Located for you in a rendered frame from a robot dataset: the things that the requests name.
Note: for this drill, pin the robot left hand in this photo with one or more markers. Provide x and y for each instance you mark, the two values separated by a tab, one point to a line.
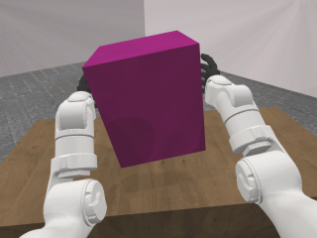
83	86

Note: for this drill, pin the left robot forearm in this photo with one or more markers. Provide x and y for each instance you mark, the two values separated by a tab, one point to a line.
74	140

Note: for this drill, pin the robot right hand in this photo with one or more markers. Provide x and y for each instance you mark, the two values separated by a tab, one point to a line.
211	69

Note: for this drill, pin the carton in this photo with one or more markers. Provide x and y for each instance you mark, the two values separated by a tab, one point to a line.
148	92

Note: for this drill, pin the pedestal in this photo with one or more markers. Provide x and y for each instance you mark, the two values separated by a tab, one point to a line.
189	196

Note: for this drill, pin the right robot forearm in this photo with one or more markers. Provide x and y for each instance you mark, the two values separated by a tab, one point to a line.
249	135

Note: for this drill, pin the robot right upper arm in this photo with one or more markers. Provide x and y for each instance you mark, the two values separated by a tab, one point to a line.
271	181

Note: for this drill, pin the robot left upper arm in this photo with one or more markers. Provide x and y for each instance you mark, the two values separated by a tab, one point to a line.
72	209

